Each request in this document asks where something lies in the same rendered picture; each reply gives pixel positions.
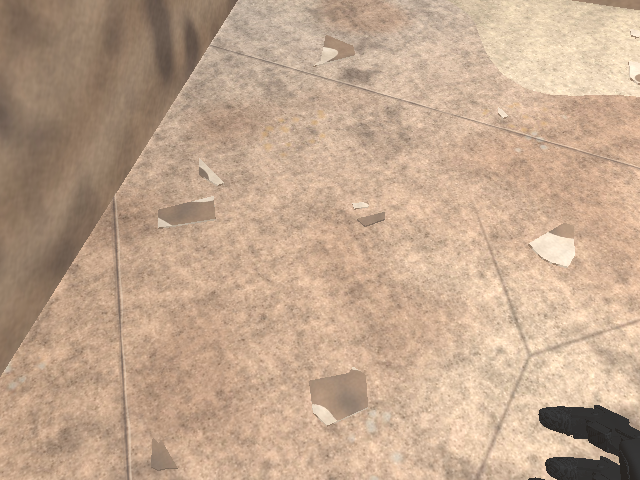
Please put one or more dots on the robot right hand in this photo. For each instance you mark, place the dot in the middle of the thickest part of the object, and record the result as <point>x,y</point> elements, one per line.
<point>604,429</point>

